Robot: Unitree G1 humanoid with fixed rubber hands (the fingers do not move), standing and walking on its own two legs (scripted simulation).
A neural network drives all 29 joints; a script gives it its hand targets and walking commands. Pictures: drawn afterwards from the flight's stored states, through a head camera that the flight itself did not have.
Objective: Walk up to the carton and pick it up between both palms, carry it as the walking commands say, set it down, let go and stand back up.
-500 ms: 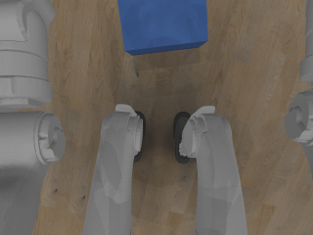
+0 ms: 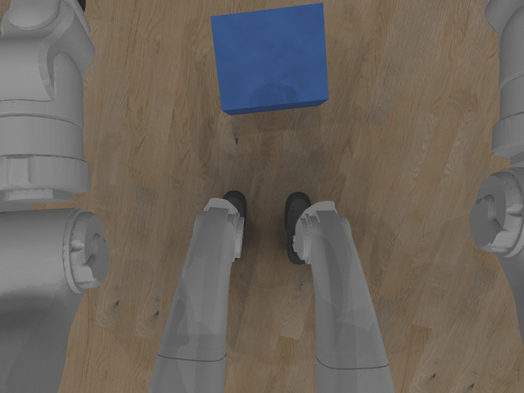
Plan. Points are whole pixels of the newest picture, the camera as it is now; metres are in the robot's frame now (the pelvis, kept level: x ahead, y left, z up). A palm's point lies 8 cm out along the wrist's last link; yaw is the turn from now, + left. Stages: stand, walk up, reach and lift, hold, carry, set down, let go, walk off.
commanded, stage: set down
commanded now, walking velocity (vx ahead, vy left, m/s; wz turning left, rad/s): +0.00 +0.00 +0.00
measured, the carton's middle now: (270, 66) +0.57 +0.02 -0.55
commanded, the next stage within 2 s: let go in 0.12 s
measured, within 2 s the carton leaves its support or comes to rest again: neither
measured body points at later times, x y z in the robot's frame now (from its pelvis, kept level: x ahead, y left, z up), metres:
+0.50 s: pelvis +0.03 +0.01 +0.09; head +0.34 +0.00 +0.40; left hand +0.44 +0.25 -0.06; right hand +0.47 -0.20 -0.07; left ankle +0.11 +0.12 -0.59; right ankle +0.11 -0.07 -0.59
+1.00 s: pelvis +0.10 +0.02 +0.14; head +0.18 +0.00 +0.58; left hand +0.31 +0.25 +0.06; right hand +0.33 -0.21 +0.04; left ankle +0.11 +0.12 -0.59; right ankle +0.11 -0.07 -0.59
